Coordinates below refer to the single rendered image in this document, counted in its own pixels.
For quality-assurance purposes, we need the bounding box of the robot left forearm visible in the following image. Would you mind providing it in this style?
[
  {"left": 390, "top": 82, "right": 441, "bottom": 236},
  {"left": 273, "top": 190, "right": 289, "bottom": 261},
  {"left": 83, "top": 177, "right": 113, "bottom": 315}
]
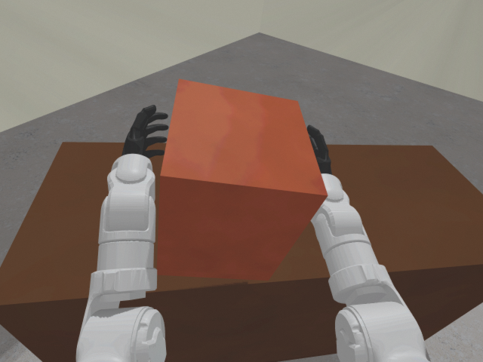
[{"left": 76, "top": 154, "right": 157, "bottom": 362}]

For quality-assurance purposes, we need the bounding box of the robot right forearm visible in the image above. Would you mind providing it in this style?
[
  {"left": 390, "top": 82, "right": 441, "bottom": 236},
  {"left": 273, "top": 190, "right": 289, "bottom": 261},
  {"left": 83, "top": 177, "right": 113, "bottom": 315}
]
[{"left": 310, "top": 173, "right": 426, "bottom": 354}]

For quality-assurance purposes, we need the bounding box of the left robot upper arm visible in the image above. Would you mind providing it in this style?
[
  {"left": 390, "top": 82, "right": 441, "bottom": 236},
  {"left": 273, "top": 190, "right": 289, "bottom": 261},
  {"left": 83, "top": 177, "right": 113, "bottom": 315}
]
[{"left": 77, "top": 306, "right": 166, "bottom": 362}]

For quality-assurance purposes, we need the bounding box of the carton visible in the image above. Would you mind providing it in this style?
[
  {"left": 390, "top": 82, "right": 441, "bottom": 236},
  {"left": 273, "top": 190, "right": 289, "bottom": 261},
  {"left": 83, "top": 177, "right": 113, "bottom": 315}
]
[{"left": 157, "top": 79, "right": 328, "bottom": 281}]

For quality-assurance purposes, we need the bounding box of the robot right hand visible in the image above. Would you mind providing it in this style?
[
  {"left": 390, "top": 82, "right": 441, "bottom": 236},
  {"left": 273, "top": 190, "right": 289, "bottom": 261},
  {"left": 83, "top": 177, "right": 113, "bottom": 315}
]
[{"left": 307, "top": 125, "right": 332, "bottom": 175}]

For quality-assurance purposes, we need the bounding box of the robot left hand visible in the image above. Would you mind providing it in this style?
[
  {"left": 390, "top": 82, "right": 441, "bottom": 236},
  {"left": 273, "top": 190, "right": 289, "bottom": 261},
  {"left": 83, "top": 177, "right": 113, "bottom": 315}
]
[{"left": 122, "top": 105, "right": 168, "bottom": 158}]

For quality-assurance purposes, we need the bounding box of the right robot upper arm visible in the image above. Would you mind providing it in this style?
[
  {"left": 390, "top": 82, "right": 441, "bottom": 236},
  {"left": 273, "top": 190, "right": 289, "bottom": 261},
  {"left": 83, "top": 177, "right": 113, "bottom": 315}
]
[{"left": 335, "top": 301, "right": 430, "bottom": 362}]

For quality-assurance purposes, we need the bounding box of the pedestal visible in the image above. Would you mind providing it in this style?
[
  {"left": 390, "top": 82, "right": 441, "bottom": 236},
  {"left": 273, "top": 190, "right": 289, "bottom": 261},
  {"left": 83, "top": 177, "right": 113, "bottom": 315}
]
[{"left": 0, "top": 142, "right": 483, "bottom": 362}]

